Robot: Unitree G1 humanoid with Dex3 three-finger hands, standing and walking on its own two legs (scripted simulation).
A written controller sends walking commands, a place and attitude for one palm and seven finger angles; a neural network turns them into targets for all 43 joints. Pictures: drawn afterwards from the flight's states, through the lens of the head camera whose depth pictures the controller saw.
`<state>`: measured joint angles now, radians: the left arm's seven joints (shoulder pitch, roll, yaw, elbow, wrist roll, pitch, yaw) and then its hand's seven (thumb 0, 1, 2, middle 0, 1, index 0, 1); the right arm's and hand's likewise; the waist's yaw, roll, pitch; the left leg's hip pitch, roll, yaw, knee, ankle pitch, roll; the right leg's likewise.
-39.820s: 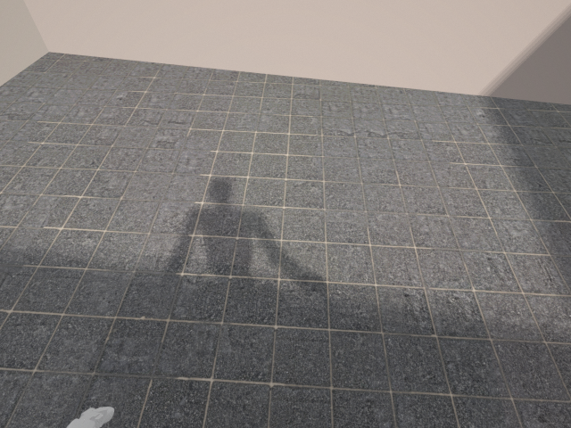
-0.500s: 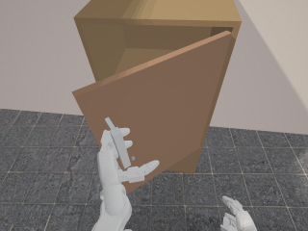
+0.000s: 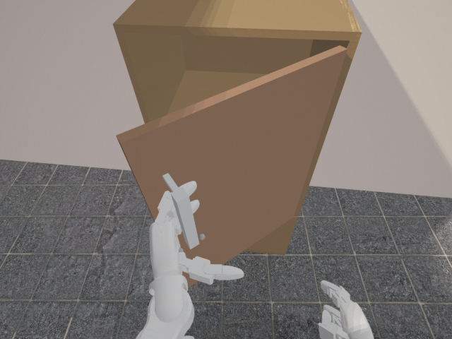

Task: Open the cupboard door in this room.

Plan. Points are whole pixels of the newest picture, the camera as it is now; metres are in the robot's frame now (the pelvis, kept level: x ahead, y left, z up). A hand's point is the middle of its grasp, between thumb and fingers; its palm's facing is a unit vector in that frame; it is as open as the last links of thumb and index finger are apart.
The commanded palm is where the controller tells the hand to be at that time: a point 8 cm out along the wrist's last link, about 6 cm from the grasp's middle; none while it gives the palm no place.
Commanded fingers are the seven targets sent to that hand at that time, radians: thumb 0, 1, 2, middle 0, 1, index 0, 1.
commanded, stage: slide the hand sideways off the handle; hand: left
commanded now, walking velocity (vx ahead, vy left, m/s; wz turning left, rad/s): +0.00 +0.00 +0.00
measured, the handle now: (181, 213) +0.31 +0.10 +0.07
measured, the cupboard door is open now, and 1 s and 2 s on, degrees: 41 42 42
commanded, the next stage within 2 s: draw the hand back to the body in 1.16 s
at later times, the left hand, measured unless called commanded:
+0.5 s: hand (183, 268) +0.22 +0.08 +0.07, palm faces -0.13 -0.99 +0.00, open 16.1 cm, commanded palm +0.20 +0.14 +0.07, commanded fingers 0.00 -0.50 0.30 -0.15 -0.30 -0.15 -0.30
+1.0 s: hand (148, 288) +0.19 +0.13 +0.06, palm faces -0.08 -1.00 -0.03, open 16.2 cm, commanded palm +0.17 +0.19 +0.07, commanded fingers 0.00 -0.50 0.30 -0.15 -0.30 -0.15 -0.30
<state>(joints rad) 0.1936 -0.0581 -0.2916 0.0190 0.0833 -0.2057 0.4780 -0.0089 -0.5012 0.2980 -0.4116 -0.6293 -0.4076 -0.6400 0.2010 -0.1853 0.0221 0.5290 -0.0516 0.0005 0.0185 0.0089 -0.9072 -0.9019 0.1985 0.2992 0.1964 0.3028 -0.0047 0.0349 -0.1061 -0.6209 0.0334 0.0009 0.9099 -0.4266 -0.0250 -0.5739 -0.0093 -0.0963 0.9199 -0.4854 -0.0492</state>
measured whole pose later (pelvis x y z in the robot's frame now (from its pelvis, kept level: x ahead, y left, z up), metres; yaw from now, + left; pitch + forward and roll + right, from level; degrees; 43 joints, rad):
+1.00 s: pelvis +0.00 +0.01 -0.02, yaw -1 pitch +10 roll -1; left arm 0.55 0.16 -0.08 -0.29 -0.14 -0.28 -0.10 -0.01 -0.50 0.30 -0.17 -0.30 -0.17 -0.31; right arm 0.27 -0.23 0.02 0.40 0.02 -0.07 -0.02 0.01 -0.91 -0.90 0.20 0.30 0.20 0.30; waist 0.00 0.04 -0.11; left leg -0.73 0.04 0.00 1.03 -0.48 -0.01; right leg -0.67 -0.01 -0.09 1.02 -0.52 -0.03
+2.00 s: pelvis +0.00 +0.03 +0.03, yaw -1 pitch +0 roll -2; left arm 0.61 0.30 0.14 -0.46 -0.06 -0.03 0.10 -0.01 -0.19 0.43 -0.17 -0.30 -0.17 -0.30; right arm 0.25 -0.22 0.06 0.52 0.02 -0.12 -0.11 0.01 -0.90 -0.90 0.20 0.30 0.20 0.30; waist 0.05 0.06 -0.05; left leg -0.37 0.03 0.02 0.72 -0.36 0.02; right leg -0.30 0.00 -0.08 0.66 -0.37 0.00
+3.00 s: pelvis +0.01 +0.02 +0.05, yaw -2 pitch -5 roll -1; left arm 0.45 0.33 0.33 -0.38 -0.06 -0.08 0.12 0.02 0.89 0.90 -0.21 -0.30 -0.22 -0.31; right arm 0.19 -0.23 0.02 0.65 0.01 -0.10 -0.08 0.01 -0.91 -0.90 0.20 0.30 0.20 0.30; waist 0.07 0.07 0.04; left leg -0.10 0.03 0.04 0.41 -0.23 0.00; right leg -0.04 0.02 -0.06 0.37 -0.24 -0.02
